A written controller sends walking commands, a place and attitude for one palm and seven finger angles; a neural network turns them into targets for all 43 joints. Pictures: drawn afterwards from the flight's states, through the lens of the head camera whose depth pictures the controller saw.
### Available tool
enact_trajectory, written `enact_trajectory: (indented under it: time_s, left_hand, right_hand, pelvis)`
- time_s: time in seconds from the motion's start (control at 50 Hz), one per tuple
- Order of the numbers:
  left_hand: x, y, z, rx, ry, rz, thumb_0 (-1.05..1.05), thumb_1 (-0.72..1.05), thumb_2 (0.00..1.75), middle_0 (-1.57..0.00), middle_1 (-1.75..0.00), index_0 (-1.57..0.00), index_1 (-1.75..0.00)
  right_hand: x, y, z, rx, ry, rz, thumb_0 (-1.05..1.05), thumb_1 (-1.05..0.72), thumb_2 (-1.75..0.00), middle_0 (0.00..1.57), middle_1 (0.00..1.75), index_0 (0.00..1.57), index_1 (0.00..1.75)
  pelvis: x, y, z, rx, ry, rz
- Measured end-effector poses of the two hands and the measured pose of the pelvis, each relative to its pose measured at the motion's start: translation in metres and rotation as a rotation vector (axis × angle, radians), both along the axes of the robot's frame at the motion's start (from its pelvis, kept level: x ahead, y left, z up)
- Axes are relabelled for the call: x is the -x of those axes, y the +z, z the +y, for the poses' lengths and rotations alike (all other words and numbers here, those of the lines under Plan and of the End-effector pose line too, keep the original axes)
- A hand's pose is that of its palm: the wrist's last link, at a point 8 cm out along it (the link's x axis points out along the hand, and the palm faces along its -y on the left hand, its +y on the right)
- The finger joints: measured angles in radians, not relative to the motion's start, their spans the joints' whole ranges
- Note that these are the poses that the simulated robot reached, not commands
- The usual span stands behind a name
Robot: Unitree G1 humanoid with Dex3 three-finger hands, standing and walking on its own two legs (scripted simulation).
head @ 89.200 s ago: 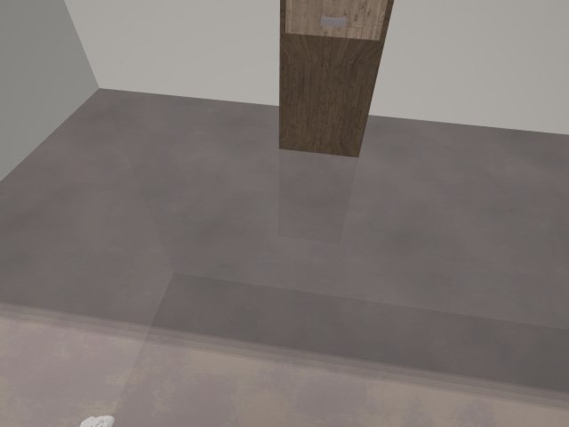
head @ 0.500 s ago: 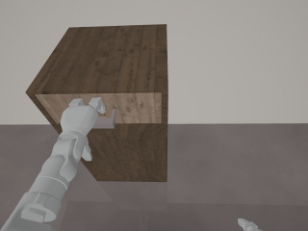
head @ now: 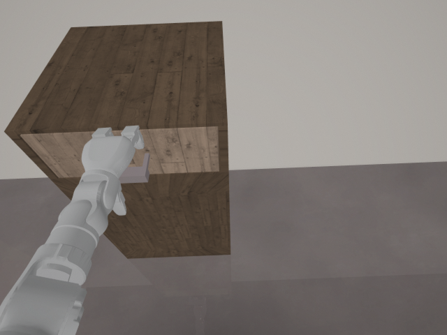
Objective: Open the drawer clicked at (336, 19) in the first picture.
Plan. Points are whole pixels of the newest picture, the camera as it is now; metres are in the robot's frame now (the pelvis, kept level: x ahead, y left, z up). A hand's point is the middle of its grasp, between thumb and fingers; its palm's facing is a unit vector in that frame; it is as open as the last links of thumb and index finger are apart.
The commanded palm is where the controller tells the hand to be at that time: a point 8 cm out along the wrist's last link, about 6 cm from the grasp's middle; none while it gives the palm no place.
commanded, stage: move the hooked fingers above the handle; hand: left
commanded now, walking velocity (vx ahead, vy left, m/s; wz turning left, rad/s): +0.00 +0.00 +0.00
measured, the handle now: (126, 166) +0.48 +0.23 -0.02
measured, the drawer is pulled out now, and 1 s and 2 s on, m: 0.00 0.00 0.00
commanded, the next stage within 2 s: lower the fingers behind the handle in 0.64 s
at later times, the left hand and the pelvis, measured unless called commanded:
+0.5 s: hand (113, 174) +0.41 +0.23 +0.04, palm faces -0.04 -0.04 -1.00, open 13.8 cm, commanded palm +0.39 +0.23 +0.10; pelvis +0.00 +0.01 +0.00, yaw +0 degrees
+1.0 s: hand (116, 179) +0.41 +0.23 +0.02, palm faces -0.06 -0.05 -1.00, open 13.8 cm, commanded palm +0.39 +0.23 +0.08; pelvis +0.00 +0.01 +0.00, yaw +0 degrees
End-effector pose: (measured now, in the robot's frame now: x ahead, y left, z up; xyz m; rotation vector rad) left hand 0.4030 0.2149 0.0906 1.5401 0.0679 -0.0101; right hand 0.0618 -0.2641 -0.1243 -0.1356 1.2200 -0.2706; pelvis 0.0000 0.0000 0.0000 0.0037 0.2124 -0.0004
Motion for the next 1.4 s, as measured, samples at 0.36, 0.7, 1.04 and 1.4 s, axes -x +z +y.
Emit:
enact_trajectory:
  time_s: [0.36, 0.7, 1.04, 1.4]
  left_hand:
    - [0.008, -0.001, 0.014, 0.006, 0.008, -0.006, 0.00, -0.49, 0.31, -0.32, -1.20, -0.32, -1.20]
    - [0.002, 0.000, 0.013, 0.005, 0.002, -0.004, 0.00, -0.49, 0.30, -0.32, -1.20, -0.32, -1.20]
    - [0.007, -0.021, 0.013, 0.023, -0.030, -0.002, 0.00, -0.49, 0.30, -0.32, -1.20, -0.32, -1.20]
    - [0.010, -0.043, 0.017, 0.013, -0.012, 0.016, 0.00, -0.49, 0.30, -0.32, -1.20, -0.32, -1.20]
  right_hand:
    - [-0.001, 0.001, 0.003, -0.003, -0.008, 0.001, 0.01, -0.91, -0.90, 0.20, 0.30, 0.20, 0.30]
    - [-0.022, 0.005, 0.015, -0.002, 0.028, -0.056, 0.00, -0.91, -0.90, 0.20, 0.30, 0.20, 0.30]
    - [0.011, -0.003, 0.012, 0.010, -0.006, 0.034, 0.01, -0.91, -0.90, 0.20, 0.30, 0.20, 0.30]
    - [0.019, -0.007, 0.012, 0.024, -0.014, 0.032, 0.00, -0.91, -0.90, 0.20, 0.30, 0.20, 0.30]
  pelvis:
    - [-0.003, 0.001, 0.004, 0.004, -0.003, -0.003]
    - [0.001, 0.000, 0.010, 0.008, 0.002, 0.000]
    - [0.002, -0.005, 0.013, 0.014, -0.003, 0.025]
    - [0.008, -0.012, 0.014, 0.021, -0.002, 0.054]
